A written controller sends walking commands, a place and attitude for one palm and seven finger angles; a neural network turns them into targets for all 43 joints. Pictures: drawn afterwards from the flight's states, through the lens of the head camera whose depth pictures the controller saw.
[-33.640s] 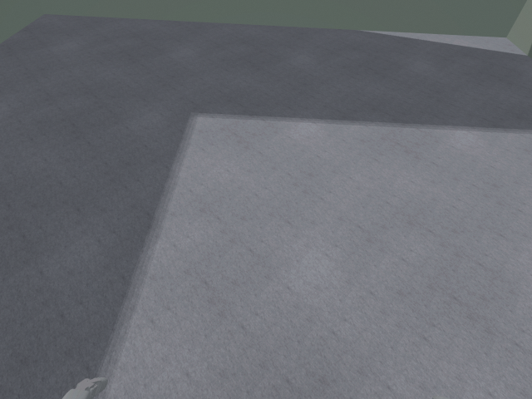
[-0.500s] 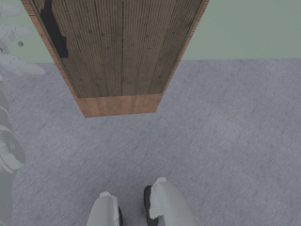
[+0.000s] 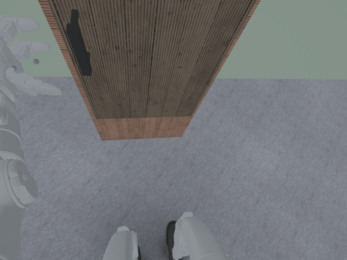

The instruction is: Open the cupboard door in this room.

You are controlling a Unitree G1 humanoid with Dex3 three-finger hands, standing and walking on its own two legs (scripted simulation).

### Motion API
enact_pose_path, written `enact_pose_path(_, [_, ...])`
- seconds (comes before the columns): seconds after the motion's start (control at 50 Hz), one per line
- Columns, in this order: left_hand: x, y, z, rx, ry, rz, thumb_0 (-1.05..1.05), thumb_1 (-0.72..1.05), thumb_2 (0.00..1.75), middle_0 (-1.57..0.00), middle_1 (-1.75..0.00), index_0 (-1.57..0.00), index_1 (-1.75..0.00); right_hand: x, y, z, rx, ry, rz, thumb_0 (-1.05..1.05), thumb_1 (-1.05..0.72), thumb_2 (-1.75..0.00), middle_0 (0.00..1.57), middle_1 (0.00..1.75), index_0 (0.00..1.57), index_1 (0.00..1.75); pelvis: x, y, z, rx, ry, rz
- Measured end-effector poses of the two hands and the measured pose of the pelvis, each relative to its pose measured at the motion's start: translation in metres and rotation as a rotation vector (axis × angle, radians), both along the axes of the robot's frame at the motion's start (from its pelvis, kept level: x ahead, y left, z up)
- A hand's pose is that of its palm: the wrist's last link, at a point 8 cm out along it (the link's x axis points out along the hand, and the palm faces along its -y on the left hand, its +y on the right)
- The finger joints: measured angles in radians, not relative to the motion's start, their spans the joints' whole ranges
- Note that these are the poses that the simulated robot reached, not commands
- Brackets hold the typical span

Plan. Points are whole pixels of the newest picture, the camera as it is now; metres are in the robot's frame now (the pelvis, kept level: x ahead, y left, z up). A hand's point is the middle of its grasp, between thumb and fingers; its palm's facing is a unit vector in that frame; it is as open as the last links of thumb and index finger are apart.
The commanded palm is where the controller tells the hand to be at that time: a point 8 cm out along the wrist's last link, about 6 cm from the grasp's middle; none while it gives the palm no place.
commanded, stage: move the hooked fingers beside the handle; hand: left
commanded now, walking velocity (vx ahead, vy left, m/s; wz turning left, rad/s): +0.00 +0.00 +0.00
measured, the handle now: (81, 45) +0.57 +0.16 +0.06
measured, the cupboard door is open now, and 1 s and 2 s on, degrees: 0 0 0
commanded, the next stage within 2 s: slide the fingers in behind the handle in 0.38 s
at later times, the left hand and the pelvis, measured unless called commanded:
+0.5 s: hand (41, 67) +0.51 +0.23 +0.05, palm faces +0.01 -1.00 -0.02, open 14.0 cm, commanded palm +0.50 +0.26 +0.05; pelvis -0.01 +0.00 +0.00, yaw +0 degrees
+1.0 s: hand (58, 65) +0.52 +0.20 +0.05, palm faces +0.02 -1.00 -0.02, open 14.0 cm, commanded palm +0.50 +0.23 +0.05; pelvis -0.01 -0.01 -0.01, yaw +0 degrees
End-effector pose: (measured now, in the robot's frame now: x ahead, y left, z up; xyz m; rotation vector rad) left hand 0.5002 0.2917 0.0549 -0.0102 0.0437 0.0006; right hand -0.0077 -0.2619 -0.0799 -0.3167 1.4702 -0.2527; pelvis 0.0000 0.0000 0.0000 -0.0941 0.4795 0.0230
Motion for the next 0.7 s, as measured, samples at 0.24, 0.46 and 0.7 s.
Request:
enact_pose_path(0.24, [-0.010, 0.000, -0.002, 0.036, -0.032, 0.027, -0.01, -0.50, 0.30, -0.30, -1.20, -0.30, -1.20, 0.004, 0.002, -0.005, 0.014, -0.032, -0.001, 0.00, -0.90, -0.90, 0.20, 0.30, 0.20, 0.30, -0.004, 0.000, -0.002, 0.006, -0.011, -0.011])
enact_pose_path(0.46, [-0.012, -0.008, -0.002, 0.020, 0.015, 0.003, -0.01, -0.50, 0.30, -0.30, -1.20, -0.30, -1.20, -0.009, 0.001, -0.009, 0.022, -0.018, -0.003, 0.00, -0.90, -0.90, 0.20, 0.30, 0.20, 0.30, -0.011, -0.003, -0.003, 0.011, -0.016, -0.004])
enact_pose_path(0.7, [-0.007, -0.025, -0.003, 0.027, -0.007, -0.002, -0.01, -0.50, 0.30, -0.30, -1.20, -0.30, -1.20, -0.021, -0.006, -0.011, 0.014, -0.005, -0.017, 0.00, -0.90, -0.90, 0.20, 0.30, 0.20, 0.30, -0.016, -0.006, -0.007, 0.016, -0.010, -0.010])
